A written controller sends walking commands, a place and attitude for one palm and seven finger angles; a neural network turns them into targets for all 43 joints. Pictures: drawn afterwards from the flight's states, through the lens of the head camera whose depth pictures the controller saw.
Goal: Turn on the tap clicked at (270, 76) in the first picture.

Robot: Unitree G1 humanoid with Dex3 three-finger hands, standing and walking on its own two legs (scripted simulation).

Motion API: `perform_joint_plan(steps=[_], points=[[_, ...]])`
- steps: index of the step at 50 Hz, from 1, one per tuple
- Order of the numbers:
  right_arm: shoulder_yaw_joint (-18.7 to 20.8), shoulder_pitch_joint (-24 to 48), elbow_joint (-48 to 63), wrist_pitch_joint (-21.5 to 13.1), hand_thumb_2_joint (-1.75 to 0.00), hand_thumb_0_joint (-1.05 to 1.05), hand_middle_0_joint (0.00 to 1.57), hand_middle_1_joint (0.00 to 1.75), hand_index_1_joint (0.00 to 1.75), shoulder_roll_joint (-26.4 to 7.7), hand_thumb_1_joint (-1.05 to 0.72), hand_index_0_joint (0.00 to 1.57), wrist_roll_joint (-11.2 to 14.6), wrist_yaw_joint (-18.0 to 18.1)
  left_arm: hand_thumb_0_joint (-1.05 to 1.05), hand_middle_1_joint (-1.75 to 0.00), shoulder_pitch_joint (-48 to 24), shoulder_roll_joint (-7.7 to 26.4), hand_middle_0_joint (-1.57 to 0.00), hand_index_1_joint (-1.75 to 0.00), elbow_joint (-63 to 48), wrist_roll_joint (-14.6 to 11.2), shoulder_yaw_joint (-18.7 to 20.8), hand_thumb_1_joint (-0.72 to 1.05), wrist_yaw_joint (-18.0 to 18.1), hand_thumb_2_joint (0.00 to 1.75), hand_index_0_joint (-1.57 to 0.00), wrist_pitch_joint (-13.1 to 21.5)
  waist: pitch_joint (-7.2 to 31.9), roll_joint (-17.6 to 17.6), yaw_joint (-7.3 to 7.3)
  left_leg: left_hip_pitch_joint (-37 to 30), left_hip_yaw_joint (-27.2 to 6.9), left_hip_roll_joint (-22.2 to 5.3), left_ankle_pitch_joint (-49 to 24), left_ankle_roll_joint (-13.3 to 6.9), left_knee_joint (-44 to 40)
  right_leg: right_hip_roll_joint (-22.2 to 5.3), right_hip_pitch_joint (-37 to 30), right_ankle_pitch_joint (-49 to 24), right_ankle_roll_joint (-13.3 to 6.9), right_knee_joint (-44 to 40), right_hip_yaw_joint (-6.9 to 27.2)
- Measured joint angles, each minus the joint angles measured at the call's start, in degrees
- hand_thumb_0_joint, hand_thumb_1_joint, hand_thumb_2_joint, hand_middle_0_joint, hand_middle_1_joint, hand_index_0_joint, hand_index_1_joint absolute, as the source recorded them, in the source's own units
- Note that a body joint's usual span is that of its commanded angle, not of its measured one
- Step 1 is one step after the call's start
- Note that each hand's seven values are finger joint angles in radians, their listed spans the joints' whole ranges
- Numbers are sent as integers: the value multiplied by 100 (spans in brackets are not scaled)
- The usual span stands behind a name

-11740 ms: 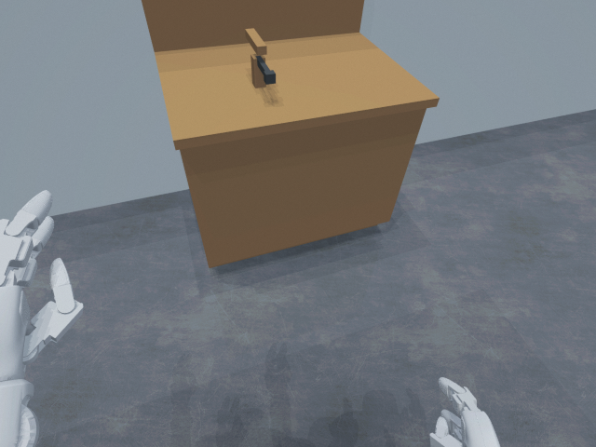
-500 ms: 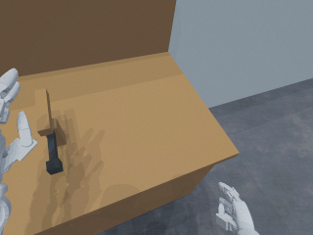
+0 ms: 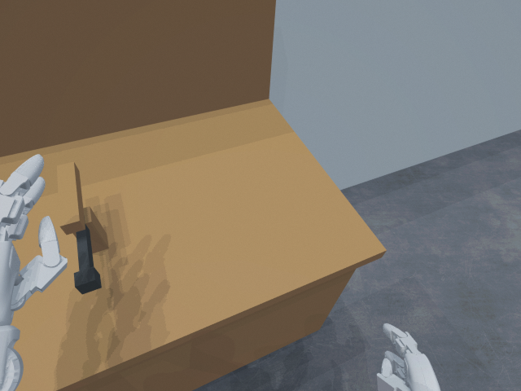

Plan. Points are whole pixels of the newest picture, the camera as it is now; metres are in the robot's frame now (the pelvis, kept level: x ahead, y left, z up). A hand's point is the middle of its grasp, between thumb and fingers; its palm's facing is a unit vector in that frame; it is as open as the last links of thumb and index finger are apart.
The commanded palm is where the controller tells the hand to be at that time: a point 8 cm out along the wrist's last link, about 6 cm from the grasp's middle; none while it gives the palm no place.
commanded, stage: look again from close up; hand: left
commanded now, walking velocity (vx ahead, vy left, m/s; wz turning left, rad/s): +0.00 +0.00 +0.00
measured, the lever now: (87, 280) +0.26 +0.29 +0.00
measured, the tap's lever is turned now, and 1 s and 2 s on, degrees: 0 0 0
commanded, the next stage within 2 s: shuffle to correct the standing spot in 0.06 s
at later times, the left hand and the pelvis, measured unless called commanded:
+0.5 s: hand (70, 283) +0.19 +0.22 +0.16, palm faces +0.33 -0.84 -0.43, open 7.4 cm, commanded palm +0.13 +0.26 +0.17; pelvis -0.02 -0.02 +0.00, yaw +1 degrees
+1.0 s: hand (49, 347) +0.13 +0.22 +0.15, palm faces +0.40 -0.83 -0.39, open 7.4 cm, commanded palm +0.08 +0.25 +0.17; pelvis -0.06 -0.04 -0.01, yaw +4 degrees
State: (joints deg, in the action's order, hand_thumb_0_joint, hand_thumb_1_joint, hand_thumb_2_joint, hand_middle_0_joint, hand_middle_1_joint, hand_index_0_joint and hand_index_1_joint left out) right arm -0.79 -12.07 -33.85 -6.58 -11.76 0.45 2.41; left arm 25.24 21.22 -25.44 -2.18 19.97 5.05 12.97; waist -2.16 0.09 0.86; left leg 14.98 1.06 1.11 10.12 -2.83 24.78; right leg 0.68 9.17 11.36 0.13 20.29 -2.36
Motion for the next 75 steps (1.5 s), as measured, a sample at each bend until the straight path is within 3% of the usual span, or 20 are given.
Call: perform_joint_plan(steps=[15, 26, 37, 42, 45, 48, 54, 65, 67, 69, 72, 75], points=[[-4, 11, 78, -39, -90, 1, 20, 30, 30, 4, -90, 20, 8, 60, 1, -30, 65, 131, -21, -31, -152, -86, 28, 88, -5, 89, -21, -7, -26, -60, -66, 41, -46, -93, -107, 108, -79, 97, 55, -83, -104, -45, -36], [-17, 187, 224, -94, -90, 1, 20, 30, 30, 93, -90, 20, -46, 10, 1, -30, 210, 248, -21, -31, -491, -175, 154, 88, -50, 89, -21, 165, -281, -83, 45, 427, -242, -137, -283, 207, -15, 154, 414, -156, -216, 79, -236], [90, 309, 116, -361, -90, 1, 20, 30, 30, 98, -90, 21, -100, 43, 1, -30, 283, 434, -21, -31, -812, -233, 423, 88, -179, 89, -21, 494, -459, 61, 119, 974, -486, -286, -365, 355, 403, 317, 889, -209, -407, 441, -480], [177, 221, -94, -399, -90, 1, 20, 30, 30, 50, -90, 21, -57, 91, 1, -30, 275, 397, -21, -31, -770, -262, 420, 88, -137, 89, -21, 506, -328, -19, 33, 1225, -424, -190, 608, 298, 1242, 241, 1050, -159, -471, 688, -475], [150, 75, -221, -258, -90, 1, 20, 30, 30, 3, -90, 21, -15, 116, 1, -30, 430, 250, -21, -31, -674, -299, 302, 88, 2, 89, -21, 255, -43, -184, -58, 891, -213, -46, 955, 289, 1578, 86, 1139, -99, -433, 818, -360], [135, -138, -237, -213, -90, 1, 20, 30, 30, -90, -90, 20, 1, 165, 1, -30, 513, 143, -21, -31, -484, -246, 148, 88, 131, 89, -21, 11, 229, -125, -212, 204, -187, -104, 823, 194, 659, 38, 1189, -32, -344, 903, -446], [52, -237, -211, -186, -90, 2, 20, 30, 30, 17, -90, 20, 28, 153, 1, -30, 221, 155, -21, -31, -295, -91, 93, 88, 266, 89, -21, -249, 29, -342, -70, -181, -117, 21, 469, 165, 330, -78, 800, -207, -217, 603, -376], [-44, -94, -51, -115, -90, 1, 20, 30, 30, 75, -90, 21, 29, -43, 1, -30, 51, -76, -21, -31, -32, -6, -61, 88, 211, 89, -21, -168, 105, 1, 4, -260, -142, -37, 508, 134, 317, 0, 567, -346, -233, 261, -399], [-26, -165, -57, -249, -90, 1, 20, 30, 30, 87, -90, 21, -27, 9, 1, -30, -659, 332, -21, -31, 409, 294, 97, 88, -52, 89, -21, -82, -8, -60, 214, -190, -161, -31, 500, 141, 355, -11, 633, -348, -225, 309, -419], [-88, -93, -113, -279, -90, 1, 20, 30, 30, 98, -90, 21, -8, -40, 1, -30, -1194, 584, -21, -31, 925, 166, 376, 88, -68, 89, -22, 115, -109, -126, 294, -164, -137, -35, 454, 160, 320, -5, 681, -380, -256, 295, -398], [-76, -33, -19, -333, -90, 1, 20, 30, 30, 25, -90, 21, 16, -184, 1, -30, -1226, 360, -21, -31, 1006, -37, 526, 88, 52, 89, -21, 111, -225, -52, 219, -206, -33, -20, 462, 121, 288, -15, 687, -404, -220, 297, -294], [-21, -47, 6, -385, -90, 1, 20, 30, 30, -56, -90, 21, 40, -280, 1, -30, -684, -57, -20, -30, 503, -86, 160, 89, 68, 89, -20, 160, -240, 34, 114, -292, 53, 39, 496, 42, 233, -69, 664, -353, -132, 333, -201]])
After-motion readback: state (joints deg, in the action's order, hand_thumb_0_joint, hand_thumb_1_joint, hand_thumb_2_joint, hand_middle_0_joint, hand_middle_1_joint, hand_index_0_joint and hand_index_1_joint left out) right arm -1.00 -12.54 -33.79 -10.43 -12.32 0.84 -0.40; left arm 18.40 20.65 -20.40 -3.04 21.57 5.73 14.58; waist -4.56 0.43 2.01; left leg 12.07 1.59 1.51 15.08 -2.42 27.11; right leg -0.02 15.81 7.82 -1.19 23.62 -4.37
